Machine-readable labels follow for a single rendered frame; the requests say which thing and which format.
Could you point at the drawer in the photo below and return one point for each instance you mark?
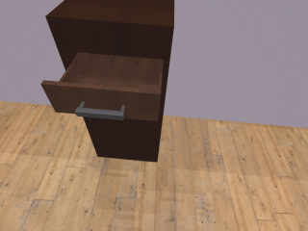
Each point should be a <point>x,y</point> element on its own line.
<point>106,82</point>

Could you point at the cabinet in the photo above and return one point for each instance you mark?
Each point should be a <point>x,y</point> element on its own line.
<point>129,28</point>

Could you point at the handle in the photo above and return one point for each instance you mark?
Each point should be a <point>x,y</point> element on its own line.
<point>99,113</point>

